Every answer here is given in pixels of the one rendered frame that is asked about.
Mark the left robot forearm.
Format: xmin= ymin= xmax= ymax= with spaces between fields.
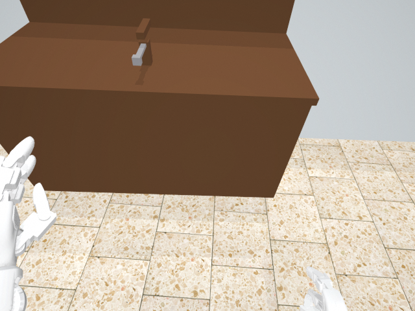
xmin=0 ymin=266 xmax=27 ymax=311

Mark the right robot hand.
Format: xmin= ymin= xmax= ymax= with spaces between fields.
xmin=300 ymin=266 xmax=348 ymax=311

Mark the counter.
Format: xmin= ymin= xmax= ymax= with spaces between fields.
xmin=0 ymin=0 xmax=319 ymax=198

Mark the left robot hand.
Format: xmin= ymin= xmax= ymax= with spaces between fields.
xmin=0 ymin=136 xmax=56 ymax=267

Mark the tap lever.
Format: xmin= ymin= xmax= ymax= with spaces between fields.
xmin=132 ymin=43 xmax=147 ymax=66

